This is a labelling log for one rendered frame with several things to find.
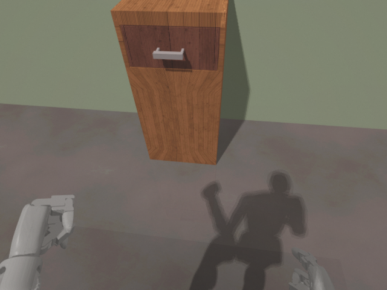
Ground right robot hand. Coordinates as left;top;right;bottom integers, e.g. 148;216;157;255
289;247;335;290

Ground left robot hand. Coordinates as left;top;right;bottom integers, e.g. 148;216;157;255
9;195;75;258

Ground robot left forearm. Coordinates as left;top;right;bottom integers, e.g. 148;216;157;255
0;255;43;290

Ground cabinet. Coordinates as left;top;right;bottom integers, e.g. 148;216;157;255
111;0;229;165

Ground drawer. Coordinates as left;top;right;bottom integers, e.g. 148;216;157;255
120;25;220;70

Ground handle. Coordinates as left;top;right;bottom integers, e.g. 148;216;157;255
152;48;184;60

